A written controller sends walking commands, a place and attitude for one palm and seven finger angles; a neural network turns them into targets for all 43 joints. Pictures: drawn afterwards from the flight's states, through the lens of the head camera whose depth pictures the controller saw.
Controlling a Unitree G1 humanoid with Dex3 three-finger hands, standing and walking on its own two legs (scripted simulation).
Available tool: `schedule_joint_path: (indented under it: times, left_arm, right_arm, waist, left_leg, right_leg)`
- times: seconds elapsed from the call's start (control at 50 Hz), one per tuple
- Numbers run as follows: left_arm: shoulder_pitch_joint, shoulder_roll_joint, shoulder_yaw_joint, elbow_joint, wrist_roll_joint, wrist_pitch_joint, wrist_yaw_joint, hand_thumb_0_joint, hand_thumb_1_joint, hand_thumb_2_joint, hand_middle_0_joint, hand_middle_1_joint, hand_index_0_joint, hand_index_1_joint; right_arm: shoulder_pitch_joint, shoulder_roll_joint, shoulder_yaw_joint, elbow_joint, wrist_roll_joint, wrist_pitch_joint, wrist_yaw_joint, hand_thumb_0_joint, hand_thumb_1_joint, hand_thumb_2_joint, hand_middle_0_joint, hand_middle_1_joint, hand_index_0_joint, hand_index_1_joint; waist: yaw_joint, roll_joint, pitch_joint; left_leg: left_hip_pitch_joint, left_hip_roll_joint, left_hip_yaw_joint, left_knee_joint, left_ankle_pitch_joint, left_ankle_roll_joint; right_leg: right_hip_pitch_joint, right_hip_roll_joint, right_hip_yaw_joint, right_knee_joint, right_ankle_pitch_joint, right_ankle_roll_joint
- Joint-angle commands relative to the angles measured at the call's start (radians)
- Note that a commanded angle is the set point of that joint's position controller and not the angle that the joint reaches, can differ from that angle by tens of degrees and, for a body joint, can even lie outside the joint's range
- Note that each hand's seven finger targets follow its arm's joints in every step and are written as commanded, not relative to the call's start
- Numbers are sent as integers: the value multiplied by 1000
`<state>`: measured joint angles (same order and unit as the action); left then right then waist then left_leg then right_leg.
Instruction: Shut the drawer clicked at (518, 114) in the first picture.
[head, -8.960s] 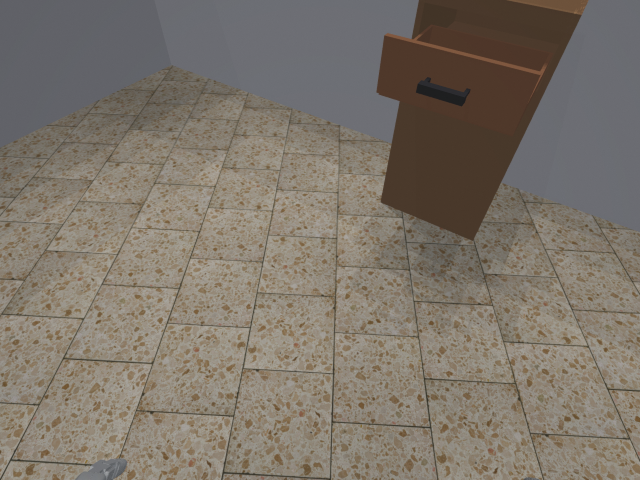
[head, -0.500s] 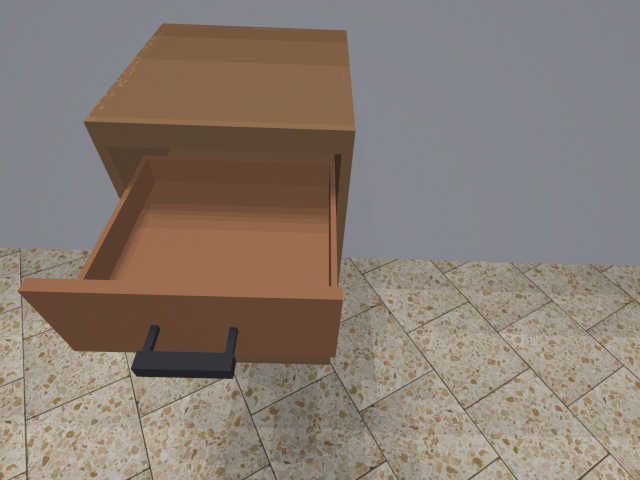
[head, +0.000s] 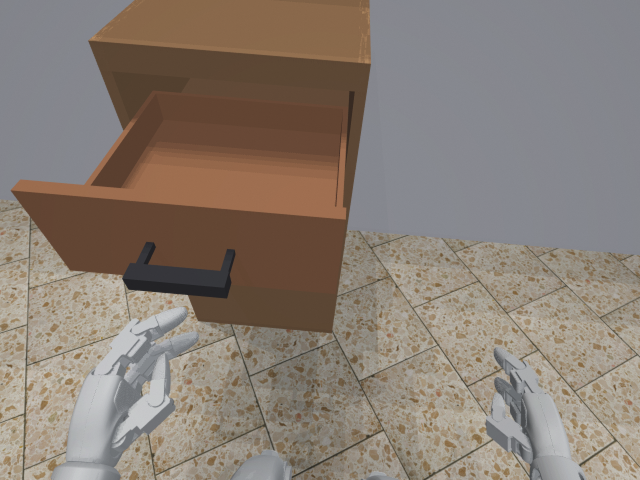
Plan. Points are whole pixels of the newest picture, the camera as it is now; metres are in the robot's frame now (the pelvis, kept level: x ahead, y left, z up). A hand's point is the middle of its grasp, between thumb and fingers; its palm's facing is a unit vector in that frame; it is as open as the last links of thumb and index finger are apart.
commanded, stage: raise the hand and make a fist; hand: left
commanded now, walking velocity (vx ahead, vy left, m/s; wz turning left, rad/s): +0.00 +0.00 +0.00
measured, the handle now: (183, 266) +0.35 +0.21 +0.07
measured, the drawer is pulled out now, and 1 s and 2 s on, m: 0.29 0.29 0.29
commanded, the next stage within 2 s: bring the fist close to the handle in 1.48 s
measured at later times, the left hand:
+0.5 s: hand (153, 368) +0.21 +0.19 +0.09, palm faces +0.02 -1.00 -0.05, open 3.5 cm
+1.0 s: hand (130, 361) +0.19 +0.19 +0.15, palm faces +0.02 -1.00 -0.05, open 3.2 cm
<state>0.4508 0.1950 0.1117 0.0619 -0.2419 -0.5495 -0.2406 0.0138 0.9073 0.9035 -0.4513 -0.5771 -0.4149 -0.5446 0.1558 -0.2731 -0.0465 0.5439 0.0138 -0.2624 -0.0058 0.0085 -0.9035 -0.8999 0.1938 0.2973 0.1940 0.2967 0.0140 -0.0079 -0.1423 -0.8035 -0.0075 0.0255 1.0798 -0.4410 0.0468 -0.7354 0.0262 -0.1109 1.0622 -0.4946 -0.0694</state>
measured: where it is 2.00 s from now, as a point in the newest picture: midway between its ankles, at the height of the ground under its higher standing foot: outside the picture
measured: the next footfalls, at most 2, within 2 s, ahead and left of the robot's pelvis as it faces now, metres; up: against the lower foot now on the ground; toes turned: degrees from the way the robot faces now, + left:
none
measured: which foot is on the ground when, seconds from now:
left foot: down 0.00-1.00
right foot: down 0.00-1.00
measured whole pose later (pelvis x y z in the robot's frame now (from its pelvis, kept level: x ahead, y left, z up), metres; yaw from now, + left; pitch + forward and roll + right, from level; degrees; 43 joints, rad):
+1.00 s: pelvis +0.04 +0.03 +0.04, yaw +1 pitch +5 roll -3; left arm 0.67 0.22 0.08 -0.43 -0.24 -0.18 -0.19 0.02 0.90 0.90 -1.37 -1.58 -1.38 -1.57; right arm 0.22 -0.21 0.05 0.50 0.05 -0.24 -0.02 0.01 -0.90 -0.90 0.20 0.30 0.20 0.30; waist 0.04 0.05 -0.12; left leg -0.53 -0.04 0.02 0.85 -0.40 0.08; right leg -0.44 0.02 -0.10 0.79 -0.43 -0.02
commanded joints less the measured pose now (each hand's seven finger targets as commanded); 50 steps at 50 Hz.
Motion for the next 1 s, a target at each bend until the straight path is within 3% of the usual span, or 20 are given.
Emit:
schedule_joint_path:
  times: [0.0, 0.02, 0.04, 0.1, 0.16, 0.22, 0.24, 0.28, 0.34, 0.38, 0.42, 0.46, 0.52, 0.54, 0.58, 0.62, 0.76, 0.86, 0.92, 0.98]
  left_arm:
    - [-141, 163, 76, -247, -42, 52, -10, 0, 900, 900, -640, -777, -640, -777]
    - [-160, 192, 98, -256, -37, 78, -5, 0, 900, 900, -660, -798, -660, -798]
    - [-179, 178, 76, -298, -38, 95, -10, 0, 900, 900, -680, -820, -680, -820]
    - [-173, 203, 115, -324, -55, 121, -19, 0, 900, 900, -740, -885, -740, -885]
    - [-152, 186, 117, -288, -69, 136, -31, 0, 900, 900, -800, -950, -800, -950]
    - [-62, 218, 183, -224, -72, 162, -38, 0, 900, 900, -860, -1015, -860, -1015]
    - [-54, 196, 165, -248, -75, 166, -44, 0, 900, 900, -880, -1037, -880, -1037]
    - [21, 189, 178, -280, -83, 175, -48, 0, 900, 900, -920, -1080, -920, -1080]
    - [64, 174, 174, -318, -80, 174, -37, 0, 900, 900, -980, -1145, -980, -1145]
    - [81, 154, 145, -378, -78, 160, -31, 0, 900, 900, -1020, -1188, -1020, -1188]
    - [102, 176, 162, -413, -65, 143, -8, 0, 900, 900, -1060, -1232, -1060, -1232]
    - [143, 150, 137, -446, -63, 135, 3, 0, 900, 900, -1100, -1275, -1100, -1275]
    - [167, 161, 146, -468, -54, 132, 19, 0, 900, 900, -1160, -1340, -1160, -1340]
    - [187, 122, 107, -484, -54, 138, 16, 0, 900, 900, -1180, -1362, -1180, -1362]
    - [168, 120, 81, -537, -52, 146, 17, 0, 900, 900, -1220, -1405, -1220, -1405]
    - [198, 139, 98, -542, -39, 167, 30, 0, 900, 900, -1260, -1448, -1260, -1448]
    - [213, 109, 52, -628, -25, 237, 41, 0, 900, 900, -1400, -1600, -1400, -1600]
    - [197, 90, 12, -690, -15, 284, 49, 0, 900, 900, -1400, -1600, -1400, -1600]
    - [209, 123, 48, -705, -12, 311, 59, 0, 900, 900, -1400, -1600, -1400, -1600]
    - [220, 94, 8, -758, -12, 325, 59, 0, 900, 900, -1400, -1600, -1400, -1600]
  right_arm:
    - [-23, -102, 4, -181, 31, -11, -38, 0, -900, -900, 200, 300, 200, 300]
    - [-11, -103, 5, -177, 36, -4, -46, 0, -900, -900, 200, 300, 200, 300]
    - [-6, -97, 12, -189, 35, -5, -52, 0, -900, -900, 200, 300, 200, 300]
    - [7, -85, 21, -175, 33, -15, -68, 0, -900, -900, 200, 300, 200, 300]
    - [3, -81, 29, -155, 31, -28, -67, 0, -900, -900, 200, 300, 200, 300]
    - [-10, -82, 24, -135, 32, -31, -66, 0, -900, -900, 200, 300, 200, 300]
    - [-2, -77, 25, -139, 31, -32, -63, 0, -900, -900, 200, 300, 200, 300]
    - [-8, -71, 16, -144, 34, -39, -60, 0, -900, -900, 200, 300, 200, 300]
    - [-5, -70, 8, -133, 33, -41, -57, 0, -900, -900, 200, 300, 200, 300]
    - [-5, -71, 5, -138, 33, -53, -53, 0, -900, -900, 200, 300, 200, 300]
    - [-9, -76, 0, -127, 28, -62, -52, 0, -900, -900, 200, 300, 200, 300]
    - [7, -72, -3, -134, 29, -67, -46, 0, -900, -900, 200, 300, 200, 300]
    - [-3, -76, -7, -129, 31, -65, -44, 0, -900, -900, 200, 300, 200, 300]
    - [4, -74, -3, -141, 31, -64, -40, 0, -900, -900, 200, 300, 200, 300]
    - [2, -77, 0, -154, 33, -65, -37, 0, -900, -900, 200, 300, 200, 300]
    - [-4, -77, 0, -153, 31, -60, -37, 0, -900, -900, 200, 300, 200, 300]
    - [-9, -66, 18, -186, 38, -40, -31, 0, -900, -900, 200, 300, 200, 300]
    - [-18, -65, 35, -200, 40, -34, -29, 0, -900, -900, 200, 300, 200, 300]
    - [-30, -65, 37, -197, 41, -36, -29, 0, -900, -900, 200, 300, 200, 300]
    - [-34, -58, 44, -206, 46, -46, -25, 0, -900, -900, 200, 300, 200, 300]
  waist:
    - [-42, 43, -13]
    - [-50, 38, -14]
    - [-44, 46, -43]
    - [-38, 50, -88]
    - [-39, 36, -71]
    - [-13, 10, -74]
    - [-12, 11, -87]
    - [4, 10, -119]
    - [-4, -38, -105]
    - [-5, 16, -94]
    - [1, 22, -99]
    - [-2, 26, -115]
    - [-3, 22, -97]
    - [-4, 45, -95]
    - [-13, 65, -101]
    - [-5, 63, -92]
    - [1, 62, -68]
    - [-3, 65, -35]
    - [9, 59, -31]
    - [9, 74, -16]
  left_leg:
    - [45, -1, -57, -191, -94, -9]
    - [53, 1, -57, -186, -98, -8]
    - [70, 0, -56, -188, -75, -5]
    - [104, 6, -59, -181, 11, -5]
    - [110, 7, -66, -183, 51, -9]
    - [113, 8, -70, -195, 102, -13]
    - [128, 6, -69, -206, 129, -12]
    - [161, 5, -68, -224, 175, -13]
    - [185, 6, -69, -244, 208, -10]
    - [223, 6, -66, -265, 224, -9]
    - [256, 9, -67, -274, 254, -6]
    - [285, 8, -65, -284, 276, -7]
    - [300, 12, -69, -292, 285, -7]
    - [311, 10, -68, -303, 284, -8]
    - [334, 15, -77, -313, 278, -11]
    - [345, 20, -85, -319, 300, -11]
    - [385, 31, -105, -366, 287, -22]
    - [409, 37, -119, -397, 258, -27]
    - [411, 38, -124, -415, 249, -30]
    - [429, 43, -129, -431, 231, -36]
  right_leg:
    - [33, -34, 199, -336, -208, 43]
    - [38, -36, 215, -359, -235, 46]
    - [65, -38, 219, -366, -224, 47]
    - [126, -38, 217, -379, -139, 51]
    - [149, -44, 218, -390, -72, 61]
    - [201, -58, 221, -391, 26, 74]
    - [222, -63, 216, -387, 79, 77]
    - [264, -68, 205, -377, 184, 85]
    - [270, -62, 179, -373, 257, 92]
    - [251, -49, 143, -360, 267, 78]
    - [244, -35, 112, -346, 282, 65]
    - [242, -30, 91, -335, 309, 61]
    - [228, -21, 71, -331, 310, 56]
    - [223, -19, 63, -329, 305, 54]
    - [214, -16, 51, -327, 286, 51]
    - [218, -13, 43, -330, 297, 48]
    - [232, -6, 21, -344, 267, 45]
    - [235, -5, 14, -363, 237, 44]
    - [257, -3, 13, -377, 228, 41]
    - [254, -5, 9, -384, 204, 42]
